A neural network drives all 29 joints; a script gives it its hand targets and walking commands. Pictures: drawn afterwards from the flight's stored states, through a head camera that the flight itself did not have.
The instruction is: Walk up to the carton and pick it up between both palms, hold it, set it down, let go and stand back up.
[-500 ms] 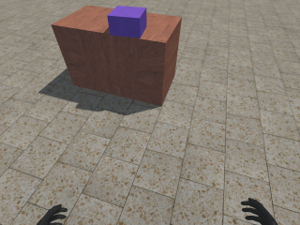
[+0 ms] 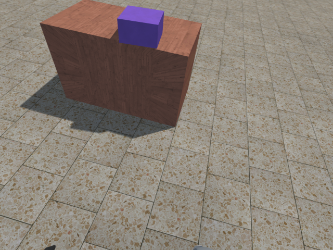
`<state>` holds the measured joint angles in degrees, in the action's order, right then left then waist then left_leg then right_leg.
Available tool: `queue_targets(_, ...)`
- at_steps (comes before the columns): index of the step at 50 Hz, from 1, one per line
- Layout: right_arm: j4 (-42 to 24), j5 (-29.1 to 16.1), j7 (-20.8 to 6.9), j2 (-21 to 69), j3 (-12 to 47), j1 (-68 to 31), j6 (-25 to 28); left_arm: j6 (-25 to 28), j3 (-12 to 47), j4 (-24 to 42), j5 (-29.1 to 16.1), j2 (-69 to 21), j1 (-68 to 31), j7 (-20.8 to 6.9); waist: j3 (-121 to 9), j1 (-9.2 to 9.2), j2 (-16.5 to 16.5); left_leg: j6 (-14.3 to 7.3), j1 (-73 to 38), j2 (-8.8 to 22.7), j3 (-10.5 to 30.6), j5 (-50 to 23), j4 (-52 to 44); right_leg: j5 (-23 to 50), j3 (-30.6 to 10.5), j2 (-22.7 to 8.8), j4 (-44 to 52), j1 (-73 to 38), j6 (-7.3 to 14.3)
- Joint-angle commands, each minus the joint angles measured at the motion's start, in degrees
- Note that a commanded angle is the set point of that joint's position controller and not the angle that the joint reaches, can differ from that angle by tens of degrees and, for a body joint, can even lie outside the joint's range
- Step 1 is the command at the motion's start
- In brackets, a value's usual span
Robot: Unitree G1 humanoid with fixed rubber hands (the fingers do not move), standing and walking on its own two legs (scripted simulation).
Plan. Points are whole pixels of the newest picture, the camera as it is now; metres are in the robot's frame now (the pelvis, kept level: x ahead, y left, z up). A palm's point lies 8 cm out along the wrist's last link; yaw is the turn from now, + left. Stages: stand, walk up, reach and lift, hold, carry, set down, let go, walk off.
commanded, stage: walk up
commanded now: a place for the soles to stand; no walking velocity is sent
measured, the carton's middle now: (142, 26) +1.36 +0.20 -0.07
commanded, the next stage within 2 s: none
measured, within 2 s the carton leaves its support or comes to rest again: neither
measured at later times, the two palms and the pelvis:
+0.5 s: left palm (37, 181) +0.31 +0.37 -0.09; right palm (256, 205) +0.28 -0.25 -0.10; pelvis +0.20 +0.05 -0.03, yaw -1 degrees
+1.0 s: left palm (57, 122) +0.53 +0.41 -0.09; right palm (230, 150) +0.47 -0.21 -0.10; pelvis +0.40 +0.10 -0.03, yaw -6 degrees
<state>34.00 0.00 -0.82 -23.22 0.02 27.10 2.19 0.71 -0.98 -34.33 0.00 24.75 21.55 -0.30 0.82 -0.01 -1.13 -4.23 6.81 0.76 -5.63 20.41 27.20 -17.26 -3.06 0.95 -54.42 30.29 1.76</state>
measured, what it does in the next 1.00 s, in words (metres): walks ahead: right foot, then left foot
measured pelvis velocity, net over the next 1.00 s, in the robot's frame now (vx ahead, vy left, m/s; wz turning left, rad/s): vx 0.40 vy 0.10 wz -0.10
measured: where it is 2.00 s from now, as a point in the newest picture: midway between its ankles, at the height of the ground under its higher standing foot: (134, 171)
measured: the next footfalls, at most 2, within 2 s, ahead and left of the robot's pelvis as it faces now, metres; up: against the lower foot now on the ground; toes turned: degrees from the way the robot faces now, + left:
right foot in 0.20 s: +0.25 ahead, -0.14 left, +0.00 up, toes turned -4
left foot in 0.50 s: +0.33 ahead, +0.19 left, +0.00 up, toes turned +2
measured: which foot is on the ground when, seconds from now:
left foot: down 0.00-0.24, up 0.26-0.48, down 0.50-0.84, up 0.86-1.00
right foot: up 0.00-0.18, down 0.20-0.50, up 0.52-0.80, down 0.82-1.00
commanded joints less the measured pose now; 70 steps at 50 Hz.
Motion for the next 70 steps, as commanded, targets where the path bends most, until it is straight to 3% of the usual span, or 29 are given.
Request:
queue_targets(1,-5.79,1.24,0.47,-10.38,-7.16,4.64,0.36,1.35,-3.6,6.72,0.88,4.62,-9.95,-0.53,7.45,-7.32,9.23,-2.21,-12.46,8.84,6.17,-18.52,-10.41,5.81,6.94,-0.81,17.1,10.52,-1.28)
queue_targets(6,-6.56,2.0,0.84,-10.75,-7.13,4.2,-0.36,1.96,-3.79,5.98,2.43,3.57,-7.77,0.64,0.35,-7.16,7.73,-2.25,-12.18,11.49,2.57,-25.69,-1.77,9.91,12.96,0.43,25.45,-1.58,-0.87)
queue_targets(9,-6.38,2.01,-0.02,-8.67,-6.37,1.48,-0.94,2.63,-6.43,2.0,3.42,7.15,4.54,2.12,-9.55,1.63,0.81,0.29,-3.31,7.27,-2.06,-29.61,17.65,16.44,8.85,0.97,23.78,-24.87,3.58)
queue_targets(10,-7.04,2.34,0.14,-7.98,-5.96,1.72,-0.92,2.35,-7.71,1.04,2.79,10.57,12.1,2.86,-12.92,5.91,-0.51,1.95,10.0,7.38,-1.52,-18.98,27.89,7.66,1.34,-3.8,20.41,-37.08,6.18)
queue_targets(11,-10.41,2.62,0.06,-6.25,-5.28,-2.7,-0.57,1.62,-9.85,1.29,2.77,15.05,17.35,4.22,-11.2,9.58,-11.04,5.78,31.0,1.13,-0.35,3.23,47.73,-3.41,-29.09,-19.29,23.72,-44.98,15.17)
queue_targets(12,-12.12,2.27,-0.44,-12.5,-6.73,-4.41,-1.8,1.09,-8.94,3.14,2.58,15.24,13.81,4.87,-5.91,8.54,-5.27,6.0,37.8,-0.8,10.3,16.56,51.73,-16.64,-50.95,-25.85,35.7,-41.22,23.02)
queue_targets(15,-13.88,2.22,-1.85,-12.99,-7.64,-9.0,-1.88,1.92,-8.08,5.81,2.29,15.51,6.62,5.54,6.85,4.67,4.86,5.14,38.75,6.57,13.92,12.46,50.23,-23.49,-35.18,-22.58,37.61,-24.19,18.25)
queue_targets(17,-10.85,1.75,-3.16,-11.88,-7.31,-4.21,-1.55,2.51,-6.27,6.49,2.27,13.64,1.24,4.23,9.18,1.27,-3.23,5.7,30.53,6.88,11.55,8.91,37.75,-19.22,-18.48,-15.99,38.58,-13.16,13.44)
queue_targets(21,-10.09,2.11,-4.28,-9.54,-6.86,-5.17,-0.84,3.34,-6.77,7.14,2.06,14.03,-3.53,2.55,10.36,0.38,-4.26,3.9,18.41,6.25,5.69,5.52,19.64,-19.27,-11.29,-13.23,36.75,-1.66,10.73)
queue_targets(24,-4.67,2.51,-3.08,-12.33,-8.83,10.68,-0.08,2.24,-5.86,9.15,1.39,10.83,-7.93,1.81,-0.78,-8.32,3.99,3.55,-9.69,1.36,4.23,-5.01,6.13,-24.62,-2.92,-7.64,11.89,7.86,5.79)
queue_targets(25,-3.83,2.72,-2.02,-17.75,-10.42,13.35,0.49,2.37,-3.94,9.13,1.01,5.15,-4.67,1.53,-2.95,-9.95,20.2,3.02,-13.16,9.96,22.04,19.1,-4.13,-19.31,0.89,1.16,-8.06,14.51,2.89)
queue_targets(26,-7.71,3.49,-0.83,-19.84,-9.89,7.46,0.58,1.89,-3.88,10.81,-0.6,5.25,-3.85,1.53,-1.29,-8.84,18.42,-3.41,-4.5,20.77,43.98,36.51,-15.72,-16.97,-0.66,4.27,-15.81,18.61,0.71)
queue_targets(27,-8.55,2.82,-0.3,-19.51,-9.9,2.91,0.51,1.59,-4.51,11.17,0.34,8.77,-7.93,1.91,5.32,-7.92,11.16,-7.58,-0.01,25.17,45.5,36.68,-19.11,-14.08,-4.51,-0.28,-20.11,19.79,0.42)
queue_targets(30,-7.74,2.93,0.69,-18.42,-8.72,-0.35,0.88,2.02,-4.26,8.29,0.48,10.72,-3.05,0.27,4.6,-3.01,3.14,-7.83,0.11,16.94,29.21,15.99,-9.93,-7.46,-3.78,-4.51,-13.24,11.79,1.93)
queue_targets(34,-8.42,2.81,-0.09,-14.0,-7.81,2.65,0.53,2.49,-3.73,7.31,0.9,9.12,-3.4,0.3,0.05,-5.06,11.5,-7.9,-8.22,13.07,12.56,-12.82,-3.28,-9.22,3.63,-2.5,1.15,8.8,-0.68)
queue_targets(39,-9.24,1.86,-0.69,-12.2,-6.68,-2.3,-1.15,3.95,-4.0,4.73,0.79,8.81,2.86,0.75,-6.1,-1.87,9.37,-3.82,-2.41,9.82,2.37,-16.72,11.81,10.27,9.45,0.86,27.54,-14.27,-1.38)
queue_targets(41,-10.48,2.04,-0.64,-8.56,-4.3,-3.2,-0.7,3.36,-6.37,1.72,1.5,14.07,12.11,2.35,-14.36,4.29,-4.89,0.11,18.55,6.35,0.97,-4.39,28.07,4.16,-7.65,-7.52,24.5,-39.97,3.79)
queue_targets(42,-11.94,1.9,-1.08,-8.38,-4.36,-1.57,-0.48,2.87,-8.28,3.32,1.64,19.62,12.27,3.05,-13.09,5.32,-16.14,2.96,33.02,-1.04,2.5,11.48,37.64,6.51,-34.08,-20.58,28.68,-45.81,10.31)
queue_targets(43,-13.12,2.61,-0.69,-15.35,-5.94,-8.64,-2.14,2.04,-7.17,4.1,1.66,17.68,12.29,3.34,-5.47,7.57,-8.76,2.75,37.51,2.24,9.13,20.77,39.93,-5.17,-43.64,-24.45,32.86,-38.81,18.26)
queue_targets(46,-14.68,1.8,-1.18,-13.72,-7.17,-11.69,-1.78,2.18,-7.89,4.12,0.77,19.66,8.32,4.27,10.73,5.47,-1.61,5.47,40.08,8.77,11.1,15.17,36.74,2.67,-28.41,-21.79,31.56,-25.55,16.25)
queue_targets(50,-11.31,2.03,-2.52,-13.91,-7.34,-7.15,-0.68,2.69,-7.17,6.48,1.93,16.91,0.16,3.28,1.78,1.71,-6.76,4.2,22.94,6.15,7.25,5.98,23.37,6.59,-15.4,-15.13,26.18,-16.6,11.5)
queue_targets(52,-7.3,1.85,-2.23,-11.47,-8.21,3.09,-0.64,2.03,-6.44,8.32,0.67,16.27,-9.36,2.82,4.76,-7.97,-3.63,4.14,-1.27,2.55,2.78,-9.07,6.95,-5.44,-5.59,-10.24,15.52,2.22,5.52)
queue_targets(54,-6.39,3.53,-0.98,-23.0,-10.99,9.32,0.18,2.24,-2.92,10.14,-0.35,5.12,-4.85,2.74,-2.54,-9.92,22.91,-1.6,-9.64,18.9,32.63,15.82,-10.71,-21.26,0.25,4.53,-13.82,15.48,0.56)
queue_targets(55,-8.12,3.52,-0.68,-22.39,-10.3,5.18,-0.16,2.07,-4.9,11.02,-0.59,10.92,-6.52,3.12,-1.61,-8.75,15.38,-10.49,-6.06,24.01,40.81,18.8,-12.63,-20.16,-3.41,2.08,-18.14,16.46,0.08)
queue_targets(56,-7.55,2.64,-0.17,-21.02,-9.63,4.1,-0.13,1.51,-4.2,10.38,0.03,12.56,-7.75,3.21,3.36,-7.81,8.84,-10.22,-6.05,24.92,42.65,15.49,-12.91,-16.23,-5.53,-0.78,-20.16,18.02,0.6)
queue_targets(60,-7.67,3.22,0.59,-17.12,-7.8,2.59,-0.52,3.06,-3.08,6.94,0.25,10.86,-4.02,2.29,-0.53,-6.18,9.5,-9.77,-14.35,17.5,17.58,-33.12,1.87,-16.43,0.26,-3.58,-4.13,12.72,-0.7)
queue_targets(66,-9.83,2.1,-0.48,-13.49,-6.4,-1.7,-2.56,2.86,-2.75,3.09,0.36,7.72,-1.91,2.1,-4.27,-4.0,9.95,-3.66,-6.78,8.11,2.05,-30.41,10.26,9.86,13.32,2.4,24.12,-8.2,-1.06)
queue_targets(68,-10.67,2.02,-1.03,-10.26,-4.57,-3.54,-2.33,2.42,-4.89,0.73,1.27,11.91,7.67,3.45,-8.79,3.14,1.36,-0.39,10.72,7.08,0.02,-18.6,24.48,8.74,3.64,-1.3,24.51,-30.88,2.17)
queue_targets(70,-13.77,2.35,-0.96,-11.98,-5.35,-4.03,-2.82,1.34,-7.28,1.46,1.11,19.63,13.43,4.23,-7.15,5.74,-5.41,3.1,31.75,-1.24,6.72,18.97,38.86,-2.57,-39.38,-20.68,30.49,-36.65,12.36)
